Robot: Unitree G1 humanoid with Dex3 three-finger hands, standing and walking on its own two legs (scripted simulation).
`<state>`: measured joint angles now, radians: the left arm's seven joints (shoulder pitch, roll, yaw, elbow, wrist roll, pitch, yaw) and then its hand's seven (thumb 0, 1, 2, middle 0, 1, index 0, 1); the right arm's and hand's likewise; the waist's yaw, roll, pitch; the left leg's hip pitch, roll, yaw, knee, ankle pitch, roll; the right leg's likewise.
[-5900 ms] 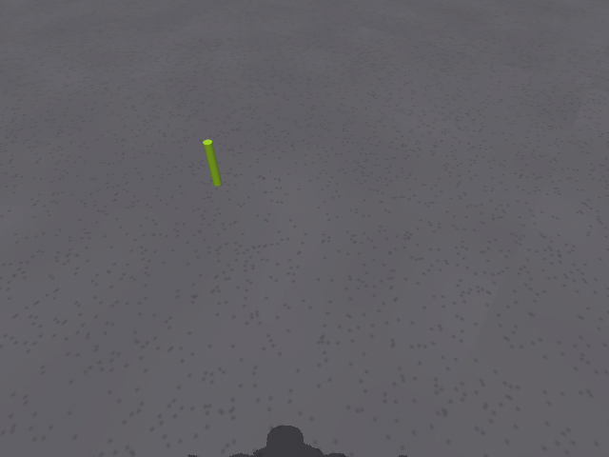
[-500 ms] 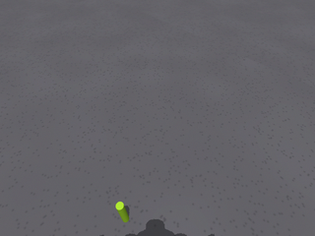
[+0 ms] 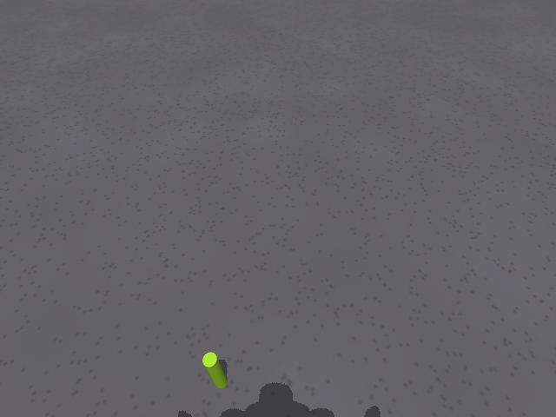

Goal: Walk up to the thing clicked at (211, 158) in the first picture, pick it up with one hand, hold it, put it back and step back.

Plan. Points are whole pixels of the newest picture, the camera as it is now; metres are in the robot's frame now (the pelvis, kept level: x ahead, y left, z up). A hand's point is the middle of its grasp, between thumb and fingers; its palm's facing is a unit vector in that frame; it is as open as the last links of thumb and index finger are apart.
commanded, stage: stand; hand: left
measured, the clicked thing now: (216, 371) +0.36 +0.21 -0.66
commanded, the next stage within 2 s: go down in 1.90 s
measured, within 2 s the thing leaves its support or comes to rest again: neither
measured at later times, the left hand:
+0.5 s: hand out of the picture +0.07 +0.24 -0.16, palm faces -0.02 -0.94 -0.34, open 7.4 cm
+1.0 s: hand out of the picture +0.08 +0.24 -0.15, palm faces -0.03 -0.94 -0.34, open 7.4 cm
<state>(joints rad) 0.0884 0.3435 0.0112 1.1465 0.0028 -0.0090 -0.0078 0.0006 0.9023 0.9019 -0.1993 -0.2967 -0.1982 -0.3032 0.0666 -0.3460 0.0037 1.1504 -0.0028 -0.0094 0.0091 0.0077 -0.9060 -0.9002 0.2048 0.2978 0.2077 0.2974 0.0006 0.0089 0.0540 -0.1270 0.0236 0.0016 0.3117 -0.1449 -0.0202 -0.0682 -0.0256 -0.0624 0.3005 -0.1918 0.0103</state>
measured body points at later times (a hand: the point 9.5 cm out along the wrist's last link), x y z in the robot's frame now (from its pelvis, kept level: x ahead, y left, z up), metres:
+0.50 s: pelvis -0.01 -0.01 +0.00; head +0.00 -0.01 +0.45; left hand +0.07 +0.29 -0.13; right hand +0.06 -0.31 -0.14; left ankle +0.02 +0.13 -0.75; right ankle -0.02 -0.12 -0.75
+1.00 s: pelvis +0.00 -0.01 +0.00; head +0.01 -0.01 +0.45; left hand +0.08 +0.29 -0.13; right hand +0.08 -0.31 -0.14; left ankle +0.02 +0.13 -0.75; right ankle -0.02 -0.12 -0.75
